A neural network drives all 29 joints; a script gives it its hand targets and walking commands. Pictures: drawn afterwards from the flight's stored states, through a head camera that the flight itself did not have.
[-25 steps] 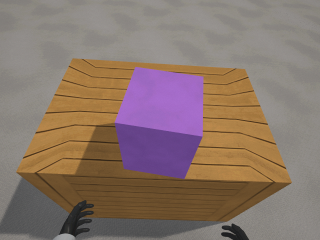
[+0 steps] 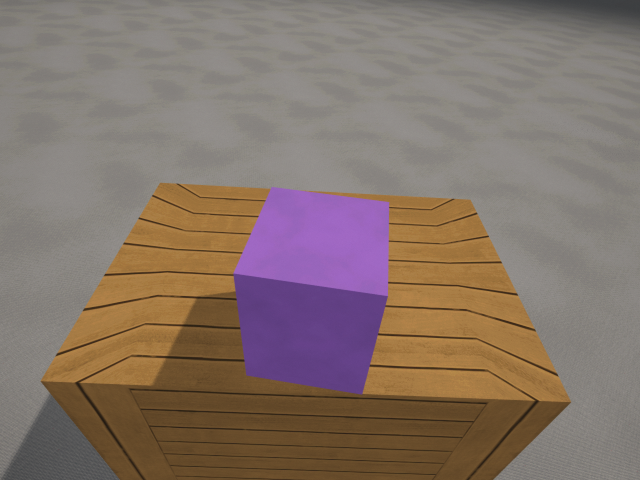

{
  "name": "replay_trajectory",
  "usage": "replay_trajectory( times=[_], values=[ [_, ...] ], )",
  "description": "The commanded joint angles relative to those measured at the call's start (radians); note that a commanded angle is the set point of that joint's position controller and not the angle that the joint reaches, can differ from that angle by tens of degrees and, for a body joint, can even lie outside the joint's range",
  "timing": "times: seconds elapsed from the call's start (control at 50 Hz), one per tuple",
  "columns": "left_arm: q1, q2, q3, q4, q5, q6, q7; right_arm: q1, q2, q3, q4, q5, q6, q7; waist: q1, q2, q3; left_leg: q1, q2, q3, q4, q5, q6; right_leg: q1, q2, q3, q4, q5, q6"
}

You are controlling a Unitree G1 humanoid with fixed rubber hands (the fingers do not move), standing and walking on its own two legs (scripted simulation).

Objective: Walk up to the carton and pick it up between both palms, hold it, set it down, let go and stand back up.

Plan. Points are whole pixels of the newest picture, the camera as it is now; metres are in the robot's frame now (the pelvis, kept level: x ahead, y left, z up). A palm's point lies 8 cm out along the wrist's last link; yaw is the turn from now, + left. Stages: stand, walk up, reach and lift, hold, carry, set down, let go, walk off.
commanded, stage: stand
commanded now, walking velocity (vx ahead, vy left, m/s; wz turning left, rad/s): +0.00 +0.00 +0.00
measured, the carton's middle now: (316, 290) +0.46 +0.02 -0.01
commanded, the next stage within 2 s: none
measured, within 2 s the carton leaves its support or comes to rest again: neither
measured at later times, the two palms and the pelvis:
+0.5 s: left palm out of the picture +0.07 +0.27 -0.13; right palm out of the picture +0.06 -0.27 -0.11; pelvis -0.01 +0.00 +0.00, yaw +0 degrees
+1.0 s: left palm out of the picture +0.05 +0.28 -0.13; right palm out of the picture +0.05 -0.27 -0.12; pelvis -0.02 +0.00 +0.00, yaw +0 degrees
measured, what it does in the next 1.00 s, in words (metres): stands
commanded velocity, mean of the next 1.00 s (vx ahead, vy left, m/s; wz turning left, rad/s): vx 0.00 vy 0.00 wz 0.00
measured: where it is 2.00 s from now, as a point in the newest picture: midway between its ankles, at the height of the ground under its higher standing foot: outside the picture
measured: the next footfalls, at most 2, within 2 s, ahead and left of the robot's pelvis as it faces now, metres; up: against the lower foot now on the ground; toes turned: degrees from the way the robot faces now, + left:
none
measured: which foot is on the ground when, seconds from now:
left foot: down 0.00-1.00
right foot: down 0.00-1.00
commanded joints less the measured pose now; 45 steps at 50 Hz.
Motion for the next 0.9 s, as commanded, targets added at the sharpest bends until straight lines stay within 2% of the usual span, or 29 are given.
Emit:
replay_trajectory(
  times=[0.0, 0.02, 0.04, 0.08, 0.16, 0.18, 0.2, 0.22, 0.28, 0.38, 0.4, 0.42, 0.46, 0.48, 0.5, 0.54, 0.56, 0.58, 0.6, 0.64, 0.66, 0.7, 0.74, 0.78, 0.8, 0.82, 0.84, 0.86, 0.88],
  values=[
    [0.013, 0.231, 0.038, -0.088, 0.012, -0.054, 0.0, -0.041, -0.248, -0.064, -0.054, -0.086, -0.017, -0.003, 0.02, 0.123, 0.035, 0.144, 0.161, -0.196, -0.191, 0.053, -0.025, 0.043, -0.136, 0.139, -0.068, 0.06, -0.02],
    [0.022, 0.226, 0.033, -0.069, 0.006, -0.058, 0.001, -0.048, -0.258, -0.068, -0.04, -0.088, -0.013, -0.007, 0.032, 0.095, 0.026, 0.158, 0.161, -0.188, -0.185, 0.063, -0.019, 0.051, -0.138, 0.134, -0.084, 0.069, -0.022],
    [0.013, 0.22, 0.031, -0.062, 0.007, -0.056, 0.003, -0.032, -0.232, -0.064, -0.036, -0.092, -0.01, -0.007, 0.015, 0.076, 0.058, 0.148, 0.158, -0.181, -0.174, 0.098, -0.024, 0.049, -0.139, 0.142, -0.083, 0.094, -0.022],
    [0.006, 0.215, 0.026, -0.047, -0.001, -0.057, -0.004, -0.011, -0.254, -0.068, -0.027, -0.083, -0.017, -0.002, 0.005, 0.087, -0.007, 0.191, 0.154, -0.177, -0.158, 0.195, -0.029, 0.081, -0.148, 0.139, -0.076, 0.121, -0.022],
    [0.047, 0.238, 0.032, -0.016, -0.002, -0.052, 0.0, 0.012, -0.244, -0.062, 0.0, -0.084, -0.012, -0.01, 0.024, 0.127, 0.034, 0.178, 0.177, -0.19, -0.175, 0.228, -0.029, 0.068, -0.149, 0.141, -0.068, 0.104, -0.015],
    [0.077, 0.227, 0.026, -0.003, -0.008, -0.054, 0.001, -0.019, -0.258, -0.067, -0.003, -0.077, -0.019, -0.008, 0.038, 0.108, 0.028, 0.198, 0.183, -0.215, -0.193, 0.216, -0.034, 0.056, -0.132, 0.129, -0.049, 0.075, -0.016],
    [0.033, 0.254, 0.033, 0.002, 0.004, -0.053, 0.004, -0.034, -0.236, -0.061, -0.016, -0.083, -0.016, -0.008, 0.022, 0.074, 0.016, 0.203, 0.18, -0.205, -0.187, 0.197, -0.035, 0.051, -0.138, 0.13, -0.054, 0.093, -0.015],
    [0.023, 0.247, 0.035, -0.005, 0.001, -0.055, 0.007, -0.016, -0.255, -0.066, -0.009, -0.085, -0.018, -0.008, 0.024, 0.139, 0.033, 0.178, 0.178, -0.208, -0.181, 0.203, -0.031, 0.059, -0.135, 0.136, -0.066, 0.09, -0.016],
    [0.051, 0.222, 0.02, 0.024, -0.002, -0.058, 0.001, -0.047, -0.248, -0.066, -0.006, -0.08, -0.014, -0.008, 0.037, 0.078, 0.036, 0.146, 0.156, -0.184, -0.166, 0.146, -0.019, 0.088, -0.149, 0.145, -0.09, 0.098, -0.027],
    [0.039, 0.26, 0.03, 0.043, -0.01, -0.048, 0.005, -0.039, -0.265, -0.066, 0.004, -0.077, -0.011, -0.008, 0.02, 0.09, 0.081, 0.143, 0.161, -0.2, -0.214, 0.092, -0.043, 0.051, -0.143, 0.146, -0.084, 0.075, -0.034],
    [0.052, 0.258, 0.034, 0.051, -0.009, -0.048, 0.003, -0.037, -0.27, -0.064, 0.01, -0.079, -0.009, -0.009, 0.046, 0.104, 0.046, 0.127, 0.166, -0.204, -0.2, 0.088, -0.022, 0.093, -0.138, 0.142, -0.076, 0.076, -0.026],
    [0.035, 0.25, 0.03, 0.041, -0.003, -0.051, 0.005, -0.029, -0.25, -0.064, 0.01, -0.079, -0.01, -0.008, 0.026, 0.144, 0.071, 0.145, 0.171, -0.203, -0.216, 0.085, -0.037, 0.055, -0.145, 0.144, -0.065, 0.077, -0.026],
    [0.045, 0.259, 0.032, 0.056, -0.01, -0.046, 0.01, 0.027, -0.235, -0.059, 0.022, -0.08, -0.012, -0.012, 0.015, 0.089, 0.101, 0.132, 0.166, -0.197, -0.194, 0.121, -0.03, 0.05, -0.15, 0.161, -0.091, 0.085, -0.034],
    [0.041, 0.254, 0.029, 0.062, -0.012, -0.046, 0.009, 0.0, -0.257, -0.064, 0.031, -0.082, -0.008, -0.015, 0.016, 0.133, 0.074, 0.171, 0.19, -0.238, -0.232, 0.096, -0.05, 0.031, -0.126, 0.136, -0.046, 0.066, -0.023],
    [0.07, 0.259, 0.03, 0.061, -0.016, -0.046, 0.006, -0.047, -0.288, -0.075, 0.015, -0.092, -0.011, -0.009, 0.037, 0.132, 0.055, 0.168, 0.192, -0.234, -0.239, 0.069, -0.047, 0.045, -0.122, 0.128, -0.049, 0.056, -0.019],
    [0.042, 0.258, 0.029, 0.059, -0.013, -0.047, -0.001, -0.029, -0.278, -0.066, 0.032, -0.076, -0.007, -0.017, 0.029, 0.138, 0.094, 0.126, 0.173, -0.234, -0.259, 0.005, -0.048, 0.048, -0.132, 0.139, -0.056, 0.057, -0.026],
    [0.016, 0.258, 0.029, 0.062, -0.01, -0.047, 0.002, -0.061, -0.277, -0.069, 0.02, -0.079, -0.014, -0.013, 0.034, 0.099, 0.105, 0.137, 0.174, -0.225, -0.246, 0.004, -0.036, 0.029, -0.134, 0.141, -0.078, 0.061, -0.025],
    [0.027, 0.237, 0.026, 0.057, -0.014, -0.045, 0.002, -0.027, -0.259, -0.058, 0.032, -0.08, -0.009, -0.016, 0.023, 0.164, 0.096, 0.144, 0.181, -0.218, -0.235, 0.035, -0.042, 0.026, -0.14, 0.15, -0.081, 0.084, -0.026],
    [0.006, 0.256, 0.026, 0.057, -0.012, -0.046, -0.003, -0.046, -0.269, -0.063, 0.029, -0.069, -0.01, -0.012, 0.02, 0.117, 0.075, 0.124, 0.171, -0.215, -0.231, 0.036, -0.037, 0.06, -0.143, 0.149, -0.086, 0.084, -0.027],
    [0.031, 0.249, 0.03, 0.07, -0.014, -0.046, 0.005, -0.049, -0.248, -0.064, 0.032, -0.076, -0.006, -0.014, 0.031, 0.136, 0.075, 0.147, 0.186, -0.239, -0.254, 0.036, -0.047, 0.044, -0.129, 0.132, -0.057, 0.068, -0.022],
    [0.045, 0.24, 0.026, 0.084, -0.009, -0.05, 0.005, -0.028, -0.252, -0.061, 0.041, -0.074, -0.009, -0.013, 0.034, 0.12, 0.095, 0.142, 0.169, -0.208, -0.226, 0.036, -0.022, 0.046, -0.142, 0.157, -0.097, 0.068, -0.031],
    [0.003, 0.254, 0.027, 0.07, -0.009, -0.052, 0.006, -0.052, -0.249, -0.058, 0.038, -0.082, -0.006, -0.015, 0.025, 0.094, 0.082, 0.147, 0.173, -0.213, -0.211, 0.123, -0.038, 0.067, -0.148, 0.154, -0.092, 0.106, -0.024],
    [0.031, 0.251, 0.021, 0.089, -0.018, -0.048, 0.004, -0.036, -0.267, -0.068, 0.035, -0.073, -0.009, -0.012, 0.023, 0.095, 0.051, 0.181, 0.163, -0.195, -0.179, 0.173, -0.027, 0.074, -0.145, 0.145, -0.086, 0.106, -0.029],
    [0.034, 0.241, 0.022, 0.085, -0.016, -0.05, 0.005, -0.034, -0.256, -0.063, 0.036, -0.071, -0.009, -0.011, 0.029, 0.129, 0.075, 0.154, 0.157, -0.179, -0.188, 0.143, -0.033, 0.07, -0.147, 0.149, -0.084, 0.106, -0.025],
    [0.044, 0.264, 0.024, 0.096, -0.018, -0.047, 0.006, -0.048, -0.26, -0.062, 0.037, -0.077, -0.013, -0.011, 0.034, 0.088, 0.076, 0.159, 0.165, -0.186, -0.189, 0.144, -0.028, 0.058, -0.146, 0.148, -0.09, 0.079, -0.024],
    [0.045, 0.268, 0.025, 0.106, -0.009, -0.048, 0.011, -0.014, -0.264, -0.06, 0.051, -0.073, -0.007, -0.009, 0.033, 0.089, 0.07, 0.149, 0.154, -0.171, -0.181, 0.139, -0.03, 0.084, -0.148, 0.15, -0.106, 0.115, -0.025],
    [0.023, 0.271, 0.03, 0.089, -0.008, -0.047, 0.01, -0.001, -0.239, -0.056, 0.052, -0.076, -0.006, -0.016, 0.019, 0.115, 0.096, 0.156, 0.159, -0.175, -0.197, 0.149, -0.044, 0.058, -0.149, 0.16, -0.091, 0.106, -0.024],
    [0.048, 0.241, 0.021, 0.087, -0.016, -0.046, 0.008, -0.029, -0.26, -0.059, 0.051, -0.077, -0.006, -0.013, 0.047, 0.153, 0.095, 0.131, 0.16, -0.187, -0.192, 0.153, -0.024, 0.066, -0.15, 0.155, -0.088, 0.091, -0.029],
    [0.071, 0.272, 0.029, 0.107, -0.017, -0.048, 0.009, -0.016, -0.267, -0.064, 0.049, -0.073, -0.006, -0.014, 0.037, 0.102, 0.111, 0.127, 0.159, -0.185, -0.193, 0.103, -0.028, 0.064, -0.15, 0.152, -0.098, 0.097, -0.031]
  ],
)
